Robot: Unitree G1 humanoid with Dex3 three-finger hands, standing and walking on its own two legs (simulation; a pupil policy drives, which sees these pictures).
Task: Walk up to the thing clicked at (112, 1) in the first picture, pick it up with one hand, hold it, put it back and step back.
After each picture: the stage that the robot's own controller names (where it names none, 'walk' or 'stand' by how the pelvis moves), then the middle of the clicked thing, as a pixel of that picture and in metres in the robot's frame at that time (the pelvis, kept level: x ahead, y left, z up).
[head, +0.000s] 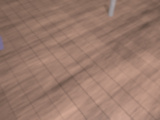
stand; (111, 7) +2.03 -0.42 -0.66
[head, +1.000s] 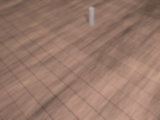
walk; (91, 16) +1.93 -0.03 -0.63
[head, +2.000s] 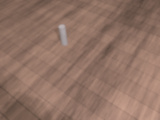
walk; (63, 35) +1.34 +0.25 -0.65
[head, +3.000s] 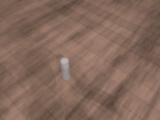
walk; (65, 69) +0.86 +0.20 -0.65
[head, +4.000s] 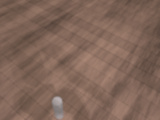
walk; (58, 108) +0.51 +0.16 -0.63
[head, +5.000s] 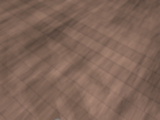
stand; out of the picture +0.35 +0.16 -0.64
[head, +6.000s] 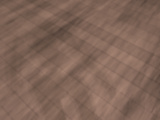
stand; out of the picture +0.34 +0.15 -0.65
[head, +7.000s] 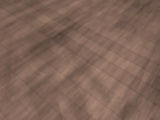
stand; out of the picture +0.35 +0.14 -0.66
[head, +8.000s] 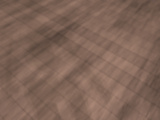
stand; out of the picture +0.34 +0.16 -0.66
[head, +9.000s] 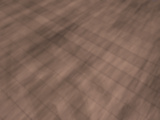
stand; out of the picture +0.33 +0.16 -0.66
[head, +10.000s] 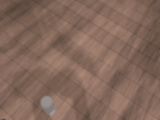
go down; (48, 106) +0.36 +0.16 -0.55
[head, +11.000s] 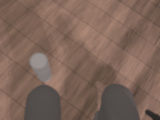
go down; (42, 69) +0.42 +0.17 -0.29
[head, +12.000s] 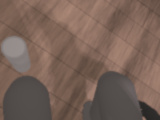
close in; (19, 57) +0.41 +0.20 -0.20
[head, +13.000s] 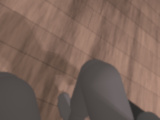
close; out of the picture +0.41 +0.22 -0.16
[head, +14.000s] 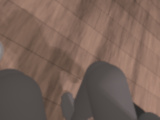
lift; out of the picture +0.37 +0.22 -0.16
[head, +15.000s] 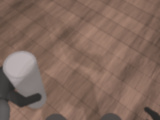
lift; (30, 85) +0.31 +0.17 +0.02
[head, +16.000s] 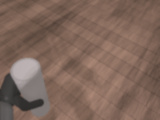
hold; (34, 92) +0.30 +0.16 +0.04
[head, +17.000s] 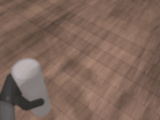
hold; (35, 92) +0.30 +0.16 +0.03
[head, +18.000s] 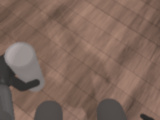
crouch; (29, 72) +0.36 +0.17 -0.05
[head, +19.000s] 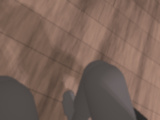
lower; out of the picture +0.41 +0.23 -0.17
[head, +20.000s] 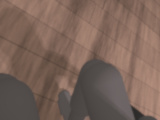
lower; out of the picture +0.41 +0.24 -0.16
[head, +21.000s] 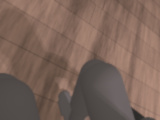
lower; out of the picture +0.41 +0.24 -0.16
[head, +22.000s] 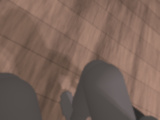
lower; out of the picture +0.40 +0.24 -0.16
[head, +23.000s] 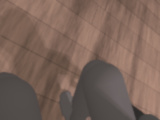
loosen; out of the picture +0.40 +0.24 -0.16
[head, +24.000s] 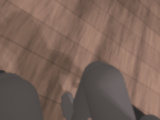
withdraw; out of the picture +0.39 +0.22 -0.17
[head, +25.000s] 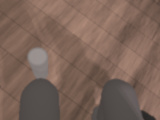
walk; (39, 66) +0.41 +0.18 -0.25
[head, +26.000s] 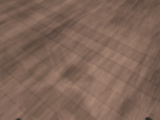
stand; out of the picture +0.33 +0.14 -0.59
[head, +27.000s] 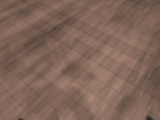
stand; out of the picture +0.34 +0.15 -0.60
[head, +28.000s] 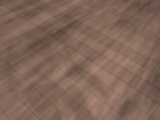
stand; out of the picture +0.35 +0.14 -0.62
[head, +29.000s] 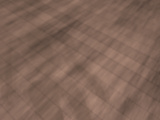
walk; out of the picture +0.36 +0.14 -0.65
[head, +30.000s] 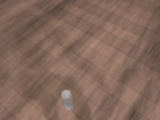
walk; (67, 100) +0.47 +0.13 -0.64
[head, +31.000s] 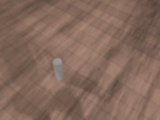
walk; (58, 69) +0.74 +0.18 -0.63
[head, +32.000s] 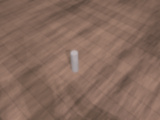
stand; (74, 61) +1.00 +0.12 -0.64
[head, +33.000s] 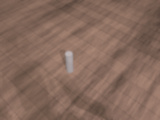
stand; (69, 62) +0.98 +0.13 -0.66
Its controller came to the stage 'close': yes
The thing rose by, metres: 0.68
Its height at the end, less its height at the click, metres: +0.00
